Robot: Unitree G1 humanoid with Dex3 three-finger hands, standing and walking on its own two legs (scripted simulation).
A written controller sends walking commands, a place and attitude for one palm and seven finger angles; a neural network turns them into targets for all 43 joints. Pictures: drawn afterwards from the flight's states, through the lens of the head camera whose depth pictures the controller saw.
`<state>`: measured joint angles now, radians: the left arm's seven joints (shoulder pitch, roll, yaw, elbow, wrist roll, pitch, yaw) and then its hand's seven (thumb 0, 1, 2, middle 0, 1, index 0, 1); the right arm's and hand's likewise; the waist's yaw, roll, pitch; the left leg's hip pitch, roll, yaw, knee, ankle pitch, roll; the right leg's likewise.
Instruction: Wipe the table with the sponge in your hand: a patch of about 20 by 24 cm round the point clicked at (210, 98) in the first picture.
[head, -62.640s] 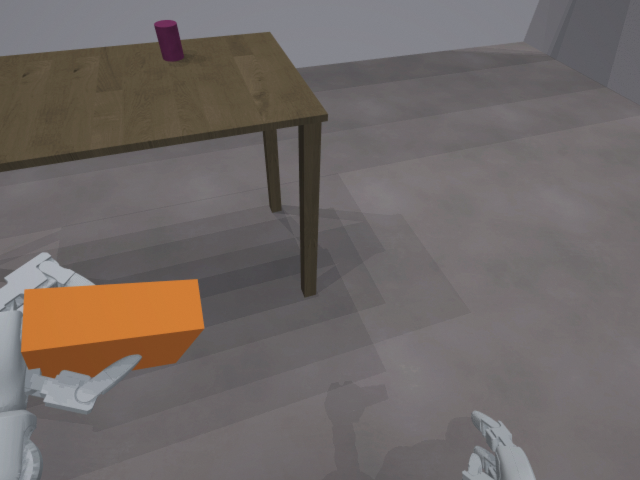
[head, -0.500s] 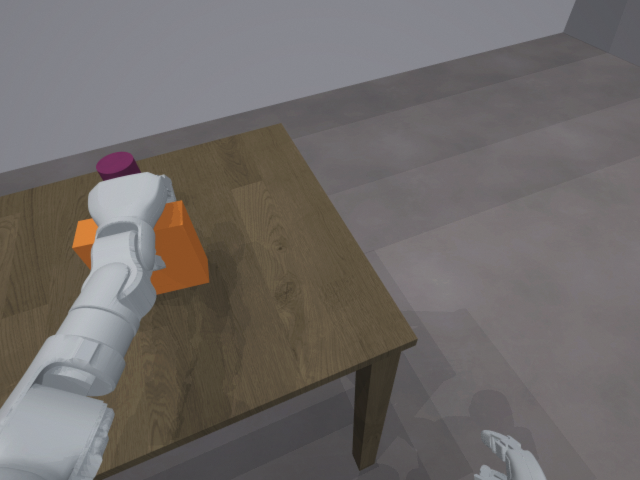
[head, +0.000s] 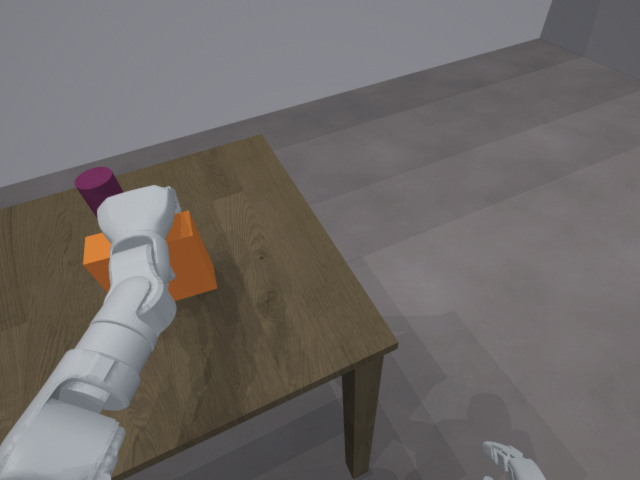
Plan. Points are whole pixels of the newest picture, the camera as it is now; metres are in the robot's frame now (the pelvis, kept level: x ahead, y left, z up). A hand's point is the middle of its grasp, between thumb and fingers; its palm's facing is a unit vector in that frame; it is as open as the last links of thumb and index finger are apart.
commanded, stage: wipe back along the middle lane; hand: left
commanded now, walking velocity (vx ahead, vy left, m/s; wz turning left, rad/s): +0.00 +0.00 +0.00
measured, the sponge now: (162, 274) +0.38 +0.27 +0.04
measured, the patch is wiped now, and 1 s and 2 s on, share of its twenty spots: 0.60 0.85 0.90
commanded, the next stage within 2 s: slide across to the third lane in 1.36 s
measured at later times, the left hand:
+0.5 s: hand (158, 269) +0.34 +0.24 +0.10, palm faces +0.05 -0.05 -1.00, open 9.2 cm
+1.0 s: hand (164, 299) +0.29 +0.21 +0.10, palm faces +0.10 -0.09 -0.99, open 9.2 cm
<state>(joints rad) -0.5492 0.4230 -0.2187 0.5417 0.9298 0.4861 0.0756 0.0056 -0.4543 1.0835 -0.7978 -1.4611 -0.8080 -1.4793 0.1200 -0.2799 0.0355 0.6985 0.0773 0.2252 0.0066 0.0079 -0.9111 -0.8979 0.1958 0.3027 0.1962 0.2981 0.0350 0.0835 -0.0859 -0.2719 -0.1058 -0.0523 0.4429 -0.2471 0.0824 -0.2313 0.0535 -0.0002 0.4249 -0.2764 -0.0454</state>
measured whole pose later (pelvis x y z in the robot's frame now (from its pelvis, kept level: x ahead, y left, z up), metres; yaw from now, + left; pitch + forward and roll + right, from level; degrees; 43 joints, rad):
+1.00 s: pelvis -0.01 -0.02 +0.00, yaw -3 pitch +0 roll +1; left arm -0.13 0.41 -0.23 0.00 0.92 0.66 0.06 0.03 -0.42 1.07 -0.73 -1.53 -0.79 -1.48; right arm 0.00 -0.28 0.05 0.63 0.10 0.20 0.01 0.01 -0.91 -0.90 0.19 0.30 0.20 0.30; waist 0.07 0.10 -0.07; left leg -0.20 -0.08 -0.01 0.47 -0.27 0.05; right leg -0.19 0.08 0.04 0.48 -0.29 -0.07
